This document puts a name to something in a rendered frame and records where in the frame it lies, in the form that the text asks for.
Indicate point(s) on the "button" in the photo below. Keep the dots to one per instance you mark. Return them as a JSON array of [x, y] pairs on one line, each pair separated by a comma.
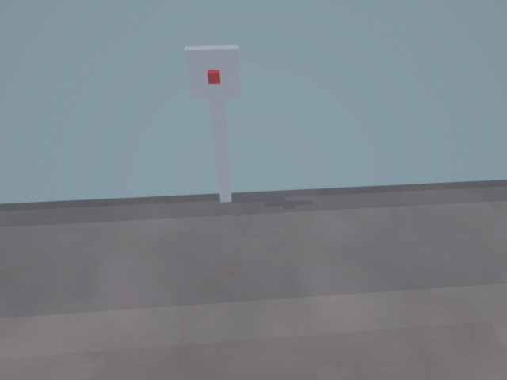
[[213, 77]]

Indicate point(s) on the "panel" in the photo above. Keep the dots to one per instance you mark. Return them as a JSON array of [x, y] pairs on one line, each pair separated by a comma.
[[225, 58]]

